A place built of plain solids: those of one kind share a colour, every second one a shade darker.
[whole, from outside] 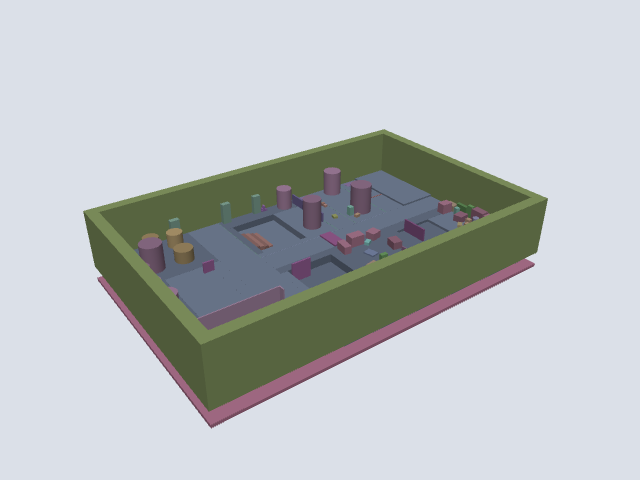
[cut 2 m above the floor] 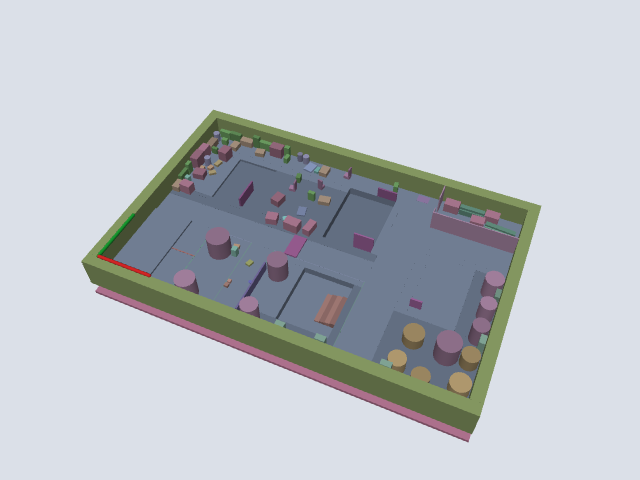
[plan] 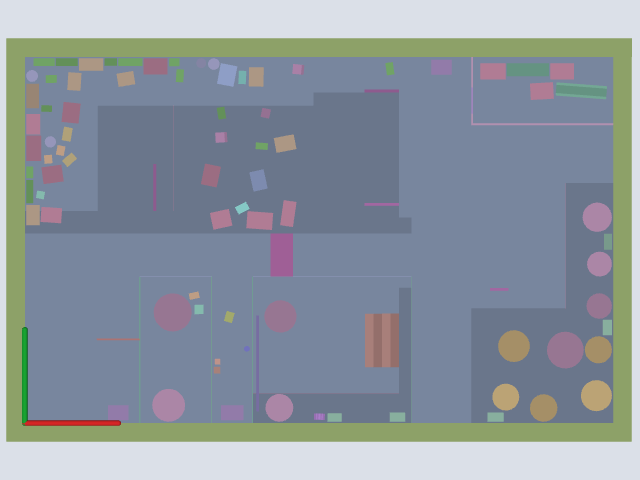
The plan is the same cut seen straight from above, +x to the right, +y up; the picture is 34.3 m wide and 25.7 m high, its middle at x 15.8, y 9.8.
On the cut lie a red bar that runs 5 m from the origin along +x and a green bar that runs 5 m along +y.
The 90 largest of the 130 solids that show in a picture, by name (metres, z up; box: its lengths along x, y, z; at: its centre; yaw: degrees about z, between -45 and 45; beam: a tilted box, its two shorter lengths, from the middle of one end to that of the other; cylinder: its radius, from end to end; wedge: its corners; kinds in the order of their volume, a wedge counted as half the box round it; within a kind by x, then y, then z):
{
 "floor_1": {"box": [3.85, 7.85, 1.18], "at": [1.93, 3.92, -0.41]},
 "floor_2": {"box": [3.9, 5.64, 2.1], "at": [1.95, 14.17, -1.05]},
 "floor_3": {"box": [2.3, 7.85, 1.0], "at": [5.0, 3.92, -0.5]},
 "floor_4": {"box": [4.05, 5.64, 1.86], "at": [5.92, 14.17, -1.17]},
 "floor_5": {"box": [15.45, 0.35, 2.1], "at": [7.72, 11.18, -1.05]},
 "floor_6": {"box": [15.45, 0.71, 2.1], "at": [7.72, 17.34, -1.05]},
 "floor_7": {"box": [3.85, 7.85, 1.0], "at": [8.07, 3.92, -0.5]},
 "floor_8": {"box": [20.7, 2.3, 1.0], "at": [10.35, 9.0, -0.5]},
 "floor_9": {"box": [20.7, 0.85, 2.1], "at": [10.35, 10.57, -1.05]},
 "floor_10": {"box": [20.7, 1.9, 2.1], "at": [10.35, 18.65, -1.05]},
 "floor_11": {"box": [2.2, 7.85, 1.0], "at": [11.1, 3.92, -0.5]},
 "floor_12": {"box": [7.5, 5.64, 2.1], "at": [11.7, 14.17, -1.05]},
 "floor_13": {"box": [3.25, 5.64, 2.1], "at": [13.82, 4.42, -1.05]},
 "floor_14": {"box": [8.5, 1.6, 2.1], "at": [16.45, 0.8, -1.05]},
 "floor_15": {"box": [8.5, 0.61, 2.1], "at": [16.45, 7.54, -1.05]},
 "floor_16": {"box": [4.58, 5.64, 1.45], "at": [17.74, 4.42, -1.38]},
 "floor_17": {"box": [4.58, 6.7, 1.33], "at": [17.74, 14.35, -1.43]},
 "floor_18": {"box": [0.67, 5.64, 2.1], "at": [20.36, 4.42, -1.05]},
 "floor_19": {"box": [0.67, 6.7, 2.1], "at": [20.36, 14.35, -1.05]},
 "floor_20": {"box": [3.2, 19.6, 1.0], "at": [22.3, 9.8, -0.5]},
 "floor_21": {"box": [1.0, 6.7, 2.1], "at": [24.4, 9.5, -1.05]},
 "floor_22": {"box": [4.05, 6.7, 2.1], "at": [26.93, 9.5, -1.05]},
 "floor_23": {"box": [7.6, 6.15, 2.1], "at": [27.7, 3.08, -1.05]},
 "floor_24": {"box": [7.6, 0.6, 2.1], "at": [27.7, 13.15, -1.05]},
 "floor_25": {"box": [7.6, 2.5, 1.0], "at": [27.7, 14.7, -0.5]},
 "floor_26": {"box": [7.6, 3.65, 1.0], "at": [27.7, 17.77, -0.5]},
 "floor_27": {"box": [2.55, 6.7, 2.1], "at": [30.23, 9.5, -1.05]},
 "wall_1": {"box": [1.0, 19.6, 5.5], "at": [-0.5, 9.8, 1.75]},
 "wall_2": {"box": [33.5, 1.0, 5.5], "at": [15.75, -0.5, 1.75]},
 "wall_3": {"box": [33.5, 1.0, 5.5], "at": [15.75, 20.1, 1.75]},
 "wall_4": {"box": [1.0, 19.6, 5.5], "at": [32.0, 9.8, 1.75]},
 "floor_base_1": {"box": [33.5, 21.6, 0.3], "at": [15.75, 9.8, -2.35]},
 "vat_1": {"cylinder": 0.88, "from": [7.7, 0.95, 0.0], "to": [7.7, 0.95, 2.43]},
 "vat_2": {"cylinder": 1.02, "from": [7.91, 5.92, 0.0], "to": [7.91, 5.92, 2.81]},
 "vat_3": {"cylinder": 0.74, "from": [13.62, 0.81, 0.0], "to": [13.62, 0.81, 2.03]},
 "vat_4": {"cylinder": 0.86, "from": [13.68, 5.71, 0.0], "to": [13.68, 5.71, 2.84]},
 "vat_5": {"cylinder": 0.98, "from": [28.94, 3.91, 0.0], "to": [28.94, 3.91, 2.45]},
 "vat_6": {"cylinder": 0.79, "from": [30.64, 11.02, 0.0], "to": [30.64, 11.02, 2.15]},
 "vat_7": {"cylinder": 0.68, "from": [30.75, 6.26, 0.0], "to": [30.75, 6.26, 2.0]},
 "vat_8": {"cylinder": 0.67, "from": [30.77, 8.51, 0.0], "to": [30.77, 8.51, 1.94]},
 "pallet_load_1": {"box": [0.75, 1.1, 1.19], "at": [0.45, 16.0, 0.59]},
 "pallet_load_2": {"box": [0.81, 1.36, 1.32], "at": [0.47, 14.71, 0.66]},
 "pallet_load_3": {"box": [1.11, 0.81, 1.0], "at": [1.41, 11.13, 0.5], "yaw": -3.8},
 "pallet_load_4": {"box": [1.09, 0.91, 0.64], "at": [1.48, 13.31, 0.32], "yaw": 8.0},
 "pallet_load_5": {"box": [0.92, 1.08, 1.12], "at": [2.47, 16.61, 0.56], "yaw": -6.1},
 "pallet_load_6": {"box": [1.28, 0.87, 1.14], "at": [6.99, 19.09, 0.57]},
 "pallet_load_7": {"box": [0.87, 1.13, 0.7], "at": [9.96, 13.26, 0.35], "yaw": -11.7},
 "pallet_load_8": {"box": [1.04, 0.92, 0.7], "at": [10.51, 10.91, 0.35], "yaw": 12.3},
 "pallet_load_9": {"box": [1.38, 0.92, 0.99], "at": [12.57, 10.84, 0.49], "yaw": -4.0},
 "pallet_load_10": {"box": [0.7, 1.36, 0.74], "at": [14.1, 11.21, 0.37], "yaw": -8.3},
 "pallet_load_11": {"box": [1.37, 0.88, 0.94], "at": [25.06, 18.83, 0.47]},
 "pallet_load_12": {"box": [1.24, 0.89, 0.91], "at": [27.68, 17.77, 0.46], "yaw": 3.2},
 "pallet_load_13": {"box": [1.28, 0.88, 0.98], "at": [28.76, 18.83, 0.49]},
 "tank_low_1": {"cylinder": 0.72, "from": [25.75, 1.39, 0.0], "to": [25.75, 1.39, 1.33]},
 "tank_low_2": {"cylinder": 0.85, "from": [26.19, 4.12, 0.0], "to": [26.19, 4.12, 1.15]},
 "tank_low_3": {"cylinder": 0.73, "from": [27.78, 0.81, 0.0], "to": [27.78, 0.81, 1.19]},
 "tank_low_4": {"cylinder": 0.83, "from": [30.6, 1.47, 0.0], "to": [30.6, 1.47, 1.13]},
 "tank_low_5": {"cylinder": 0.72, "from": [30.7, 3.92, 0.0], "to": [30.7, 3.92, 1.29]},
 "control_cabinet_1": {"box": [0.76, 0.45, 1.86], "at": [16.58, 0.29, 0.93]},
 "control_cabinet_2": {"box": [0.83, 0.49, 2.01], "at": [19.95, 0.32, 1.0]},
 "control_cabinet_3": {"box": [0.87, 0.49, 1.93], "at": [25.21, 0.32, 0.96]},
 "control_cabinet_4": {"box": [0.49, 0.82, 2.04], "at": [31.18, 5.12, 1.02]},
 "control_cabinet_5": {"box": [0.42, 0.86, 2.09], "at": [31.22, 9.71, 1.04]},
 "sack_pile_1": {"box": [0.69, 1.32, 0.66], "at": [0.41, 17.51, 0.33]},
 "sack_pile_2": {"box": [0.72, 1.08, 0.58], "at": [0.43, 11.13, 0.29]},
 "sack_pile_3": {"box": [0.71, 0.96, 0.48], "at": [2.65, 18.29, 0.24], "yaw": -3.5},
 "sack_pile_4": {"box": [1.31, 0.67, 0.65], "at": [3.55, 19.2, 0.33]},
 "sack_pile_5": {"box": [0.91, 0.72, 0.47], "at": [5.41, 18.42, 0.23], "yaw": 9.4},
 "sack_pile_6": {"box": [0.79, 1.04, 0.5], "at": [12.39, 18.53, 0.25], "yaw": -0.8},
 "sack_pile_7": {"box": [1.09, 0.81, 0.44], "at": [13.93, 14.96, 0.22], "yaw": 10.7},
 "crate_stack_1": {"box": [0.38, 1.24, 0.9], "at": [0.26, 12.39, 0.45]},
 "crate_stack_2": {"box": [0.38, 0.62, 1.21], "at": [0.26, 13.42, 0.6]},
 "crate_stack_3": {"box": [1.14, 0.42, 0.83], "at": [1.02, 19.32, 0.41]},
 "crate_stack_4": {"box": [1.18, 0.42, 0.95], "at": [2.24, 19.32, 0.47]},
 "crate_stack_5": {"box": [0.67, 0.4, 1.31], "at": [4.6, 19.33, 0.66]},
 "crate_stack_6": {"box": [1.3, 0.42, 0.95], "at": [5.64, 19.32, 0.47]},
 "crate_stack_7": {"box": [0.54, 0.43, 1.2], "at": [8.0, 19.32, 0.6]},
 "part_1": {"box": [0.1, 1.64, 2.85], "at": [23.95, 18.78, 1.38]},
 "part_2": {"box": [7.6, 0.1, 2.85], "at": [27.7, 16.0, 1.38]},
 "cask_row_1": {"box": [2.26, 0.7, 0.58], "at": [26.93, 18.92, 0.29]},
 "cask_row_2": {"box": [2.71, 0.71, 0.5], "at": [29.79, 17.79, 0.25], "yaw": -4.4},
 "tread_1": {"box": [0.46, 2.87, 0.26], "at": [18.89, 4.42, -0.53]},
 "tread_2": {"box": [0.46, 2.87, 0.4], "at": [19.35, 4.42, -0.46]},
 "tread_3": {"box": [0.46, 2.87, 0.53], "at": [19.8, 4.42, -0.39]},
 "rail_1": {"box": [0.16, 2.52, 1.24], "at": [6.95, 12.61, 0.38]},
 "rail_2": {"box": [1.85, 0.16, 1.82], "at": [19.11, 11.71, 0.14]},
 "rail_3": {"box": [1.85, 0.16, 1.05], "at": [19.11, 17.78, 0.53]},
 "screenW_1": {"box": [0.15, 5.15, 0.96], "at": [12.46, 3.19, 0.48]},
 "step_hump_1": {"box": [1.2, 2.3, 0.2], "at": [13.75, 9.0, 0.05]},
 "barrel_1": {"cylinder": 0.32, "from": [0.39, 18.59, 0.0], "to": [0.39, 18.59, 0.95]}
}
